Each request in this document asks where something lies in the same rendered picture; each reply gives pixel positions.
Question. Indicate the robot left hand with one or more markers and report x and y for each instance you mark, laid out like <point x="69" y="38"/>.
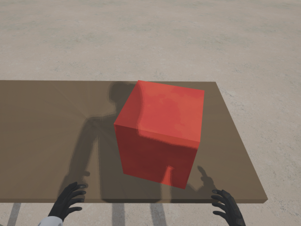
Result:
<point x="61" y="206"/>

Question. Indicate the robot left forearm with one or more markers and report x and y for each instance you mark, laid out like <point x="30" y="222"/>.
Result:
<point x="51" y="221"/>

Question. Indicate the robot right hand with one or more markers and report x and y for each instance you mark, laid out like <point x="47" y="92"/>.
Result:
<point x="232" y="213"/>

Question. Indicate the table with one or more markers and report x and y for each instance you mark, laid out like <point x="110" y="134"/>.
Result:
<point x="55" y="133"/>

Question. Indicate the carton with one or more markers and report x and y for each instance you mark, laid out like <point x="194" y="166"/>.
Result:
<point x="158" y="132"/>

